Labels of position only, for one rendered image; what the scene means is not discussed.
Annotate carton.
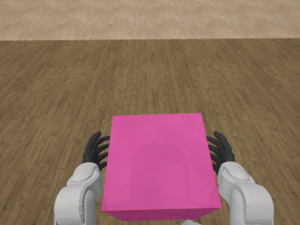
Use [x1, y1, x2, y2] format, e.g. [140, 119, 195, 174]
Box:
[101, 112, 221, 221]

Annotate left robot forearm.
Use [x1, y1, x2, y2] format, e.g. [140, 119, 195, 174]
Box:
[53, 162, 103, 225]

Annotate right robot forearm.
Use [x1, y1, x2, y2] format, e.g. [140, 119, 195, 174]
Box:
[217, 161, 275, 225]

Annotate robot left hand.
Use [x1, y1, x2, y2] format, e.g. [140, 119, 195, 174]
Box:
[82, 131, 111, 171]

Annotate robot right hand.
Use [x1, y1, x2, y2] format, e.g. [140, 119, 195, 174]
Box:
[206, 131, 235, 175]

